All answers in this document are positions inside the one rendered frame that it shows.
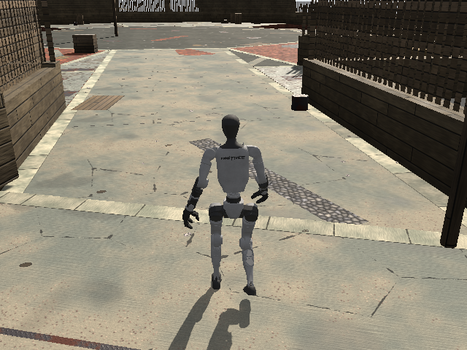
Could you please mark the left robot hand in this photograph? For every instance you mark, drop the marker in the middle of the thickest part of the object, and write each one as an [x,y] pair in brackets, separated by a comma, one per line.
[187,219]

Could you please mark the left robot upper arm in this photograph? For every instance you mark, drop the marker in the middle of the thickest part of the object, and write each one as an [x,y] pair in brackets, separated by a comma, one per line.
[205,166]

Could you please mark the robot left forearm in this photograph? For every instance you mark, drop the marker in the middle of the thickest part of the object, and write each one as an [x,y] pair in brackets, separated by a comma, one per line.
[194,196]

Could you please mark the robot right forearm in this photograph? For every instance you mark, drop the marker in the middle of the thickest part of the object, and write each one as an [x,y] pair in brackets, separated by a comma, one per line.
[264,187]

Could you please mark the right robot hand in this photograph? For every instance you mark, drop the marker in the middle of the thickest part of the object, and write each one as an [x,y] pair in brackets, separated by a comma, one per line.
[261,199]

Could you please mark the robot right shin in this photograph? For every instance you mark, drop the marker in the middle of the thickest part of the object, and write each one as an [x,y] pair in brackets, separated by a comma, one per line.
[248,263]

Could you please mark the left robot thigh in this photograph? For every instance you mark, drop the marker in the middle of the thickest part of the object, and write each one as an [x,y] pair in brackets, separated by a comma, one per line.
[216,219]

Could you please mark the right robot upper arm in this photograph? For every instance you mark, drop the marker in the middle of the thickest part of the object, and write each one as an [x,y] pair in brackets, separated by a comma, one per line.
[257,161]

